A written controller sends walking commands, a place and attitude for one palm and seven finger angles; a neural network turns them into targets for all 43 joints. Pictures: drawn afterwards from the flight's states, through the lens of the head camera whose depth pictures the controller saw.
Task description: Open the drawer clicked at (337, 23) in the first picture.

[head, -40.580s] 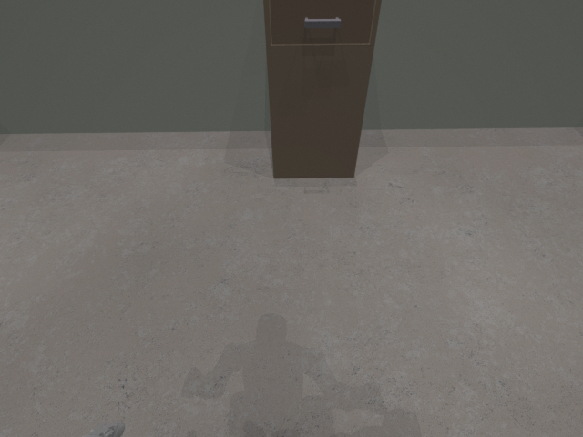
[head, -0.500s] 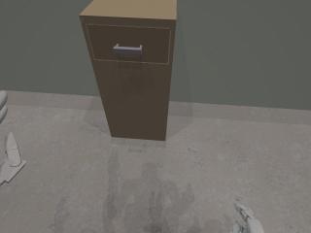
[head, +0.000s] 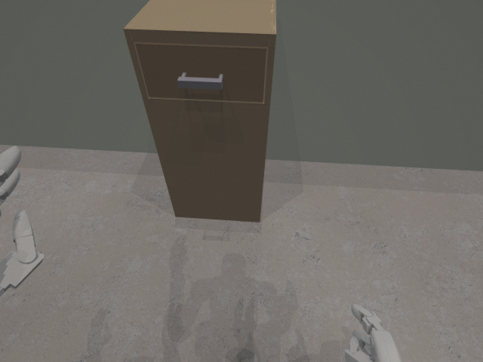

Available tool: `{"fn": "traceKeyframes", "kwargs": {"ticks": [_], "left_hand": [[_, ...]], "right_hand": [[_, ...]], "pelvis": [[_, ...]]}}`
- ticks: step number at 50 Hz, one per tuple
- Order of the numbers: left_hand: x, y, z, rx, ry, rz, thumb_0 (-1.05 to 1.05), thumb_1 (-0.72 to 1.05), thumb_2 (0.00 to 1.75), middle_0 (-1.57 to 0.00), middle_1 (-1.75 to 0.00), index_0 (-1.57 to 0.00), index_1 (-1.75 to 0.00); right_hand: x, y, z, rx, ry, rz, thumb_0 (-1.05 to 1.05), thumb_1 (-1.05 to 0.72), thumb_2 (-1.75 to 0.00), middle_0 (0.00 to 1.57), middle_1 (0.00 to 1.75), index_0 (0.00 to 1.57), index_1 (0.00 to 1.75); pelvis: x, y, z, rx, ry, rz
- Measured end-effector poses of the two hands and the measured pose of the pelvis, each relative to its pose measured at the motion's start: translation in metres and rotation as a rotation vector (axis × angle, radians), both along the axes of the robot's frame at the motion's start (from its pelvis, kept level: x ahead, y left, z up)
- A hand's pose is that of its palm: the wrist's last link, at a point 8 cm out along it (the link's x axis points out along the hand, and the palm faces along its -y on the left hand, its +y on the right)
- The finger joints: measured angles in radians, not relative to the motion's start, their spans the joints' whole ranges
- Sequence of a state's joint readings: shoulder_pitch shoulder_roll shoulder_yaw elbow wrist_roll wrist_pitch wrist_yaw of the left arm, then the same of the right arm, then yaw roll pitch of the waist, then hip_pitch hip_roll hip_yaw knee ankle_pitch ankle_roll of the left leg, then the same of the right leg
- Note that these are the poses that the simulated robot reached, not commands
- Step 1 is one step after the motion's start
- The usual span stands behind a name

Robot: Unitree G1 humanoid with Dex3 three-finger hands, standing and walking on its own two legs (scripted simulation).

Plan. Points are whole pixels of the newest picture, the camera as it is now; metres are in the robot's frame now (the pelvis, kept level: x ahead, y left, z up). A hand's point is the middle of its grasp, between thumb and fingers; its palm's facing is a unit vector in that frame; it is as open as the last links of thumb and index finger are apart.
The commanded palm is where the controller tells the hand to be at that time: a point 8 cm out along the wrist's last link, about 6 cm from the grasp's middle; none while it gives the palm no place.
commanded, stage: let the arm hang, fingers relaxed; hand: left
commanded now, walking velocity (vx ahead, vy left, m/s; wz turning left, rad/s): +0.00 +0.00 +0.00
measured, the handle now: (201, 79) +0.89 +0.18 +0.02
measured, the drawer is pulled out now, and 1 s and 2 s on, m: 0.00 0.00 0.00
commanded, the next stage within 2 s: look to check the result in 1.10 s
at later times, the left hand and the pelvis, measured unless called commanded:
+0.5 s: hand out of the picture -0.04 +0.21 -0.18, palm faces -0.01 -0.98 -0.21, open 7.3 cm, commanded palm none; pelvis -0.03 +0.00 +0.00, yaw +2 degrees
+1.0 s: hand out of the picture +0.07 +0.24 -0.15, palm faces -0.02 -0.95 -0.32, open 7.4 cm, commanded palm none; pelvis -0.01 +0.00 +0.01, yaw +0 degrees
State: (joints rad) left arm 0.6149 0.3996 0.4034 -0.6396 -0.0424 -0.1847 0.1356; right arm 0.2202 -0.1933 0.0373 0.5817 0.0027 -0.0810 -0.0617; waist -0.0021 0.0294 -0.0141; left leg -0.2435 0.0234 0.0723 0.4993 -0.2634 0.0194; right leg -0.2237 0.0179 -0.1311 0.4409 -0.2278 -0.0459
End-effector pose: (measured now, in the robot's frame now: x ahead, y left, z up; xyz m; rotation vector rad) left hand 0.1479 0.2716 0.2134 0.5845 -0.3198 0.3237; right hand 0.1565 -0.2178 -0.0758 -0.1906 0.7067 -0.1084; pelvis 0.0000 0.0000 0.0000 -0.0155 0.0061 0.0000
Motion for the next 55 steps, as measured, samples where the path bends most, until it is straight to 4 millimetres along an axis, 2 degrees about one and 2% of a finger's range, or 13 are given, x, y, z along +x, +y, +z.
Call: {"fn": "traceKeyframes", "kwargs": {"ticks": [1,3,5,7,11,16,20,23,30,35,41,48,55], "left_hand": [[0.002,0.003,-0.008,0.011,0.018,-0.002,0.01,0.89,0.9,-0.22,-0.3,-0.22,-0.3],[0.016,0.013,-0.051,-0.026,0.186,0.014,0.01,0.89,0.9,-0.21,-0.3,-0.21,-0.3],[0.023,0.023,-0.116,-0.119,0.447,0.066,0.0,0.89,0.9,-0.21,-0.3,-0.21,-0.3],[0.015,0.023,-0.185,-0.207,0.725,0.113,0.0,0.9,0.9,-0.2,-0.3,-0.2,-0.3],[-0.037,-0.005,-0.288,-0.343,1.165,0.123,0.01,0.9,0.9,-0.2,-0.3,-0.2,-0.3],[-0.113,-0.043,-0.353,-0.513,1.468,0.119,0.02,0.9,0.89,-0.21,-0.3,-0.21,-0.3],[-0.157,-0.039,-0.364,-0.574,1.567,0.203,0.01,0.94,0.89,-0.21,-0.3,-0.21,-0.3],[-0.18,-0.028,-0.362,-0.58,1.613,0.271,0.01,0.93,0.89,-0.21,-0.3,-0.21,-0.3],[-0.198,0.008,-0.342,-0.518,1.635,0.405,0.01,0.92,0.89,-0.21,-0.3,-0.21,-0.3],[-0.181,0.025,-0.328,-0.469,1.589,0.437,0.01,0.91,0.9,-0.2,-0.3,-0.2,-0.3],[-0.141,0.028,-0.321,-0.444,1.505,0.403,0.01,0.91,0.9,-0.2,-0.3,-0.2,-0.3],[-0.097,0.014,-0.321,-0.445,1.439,0.318,0.01,0.91,0.9,-0.2,-0.3,-0.2,-0.3],[-0.074,0.0,-0.326,-0.456,1.433,0.267,0.01,0.9,0.9,-0.2,-0.3,-0.21,-0.3]], "right_hand": [[0.0,-0.001,-0.004,0.006,-0.002,0.018,0.01,-0.9,-0.9,0.2,0.3,0.2,0.3],[-0.002,-0.006,-0.018,0.008,0.036,0.06,0.01,-0.9,-0.9,0.2,0.3,0.2,0.3],[-0.008,-0.016,-0.033,0.004,0.09,0.058,0.01,-0.9,-0.9,0.21,0.3,0.2,0.3],[-0.018,-0.026,-0.044,0.0,0.135,0.031,0.01,-0.9,-0.9,0.21,0.3,0.2,0.3],[-0.056,-0.045,-0.049,-0.036,0.243,-0.024,0.01,-0.9,-0.9,0.2,0.3,0.2,0.3],[-0.121,-0.063,-0.043,-0.12,0.466,-0.059,0.01,-0.91,-0.9,0.2,0.3,0.2,0.29],[-0.163,-0.07,-0.037,-0.154,0.62,-0.077,0.01,-0.91,-0.9,0.2,0.3,0.2,0.29],[-0.179,-0.069,-0.038,-0.152,0.678,-0.09,0.01,-0.91,-0.9,0.2,0.3,0.2,0.29],[-0.178,-0.052,-0.053,-0.084,0.678,-0.092,0.01,-0.91,-0.9,0.2,0.3,0.2,0.29],[-0.162,-0.036,-0.063,-0.026,0.637,-0.078,0.01,-0.91,-0.9,0.2,0.3,0.2,0.29],[-0.14,-0.028,-0.065,0.001,0.592,-0.067,0.01,-0.9,-0.9,0.2,0.3,0.2,0.29],[-0.119,-0.04,-0.058,-0.026,0.55,-0.081,0.01,-0.9,-0.9,0.2,0.3,0.2,0.29],[-0.109,-0.059,-0.047,-0.074,0.543,-0.101,0.01,-0.9,-0.9,0.2,0.3,0.2,0.29]], "pelvis": [[-0.001,0.001,-0.001,-0.001,0.007,0.008],[-0.006,0.005,-0.005,0.003,0.014,0.016],[-0.012,0.008,-0.008,0.011,0.017,0.011],[-0.017,0.01,-0.011,0.019,0.012,0.001],[-0.024,0.006,-0.013,0.029,-0.009,-0.004],[-0.031,0.0,-0.009,0.023,-0.03,0.011],[-0.034,-0.003,-0.003,0.011,-0.029,0.023],[-0.033,-0.002,-0.001,0.007,-0.03,0.028],[-0.03,0.002,0.003,0.008,-0.035,0.021],[-0.025,0.004,0.004,0.012,-0.037,0.013],[-0.018,0.005,0.006,0.016,-0.041,0.009],[-0.01,0.005,0.007,0.02,-0.044,0.004],[-0.003,0.002,0.009,0.022,-0.039,0.002]]}}
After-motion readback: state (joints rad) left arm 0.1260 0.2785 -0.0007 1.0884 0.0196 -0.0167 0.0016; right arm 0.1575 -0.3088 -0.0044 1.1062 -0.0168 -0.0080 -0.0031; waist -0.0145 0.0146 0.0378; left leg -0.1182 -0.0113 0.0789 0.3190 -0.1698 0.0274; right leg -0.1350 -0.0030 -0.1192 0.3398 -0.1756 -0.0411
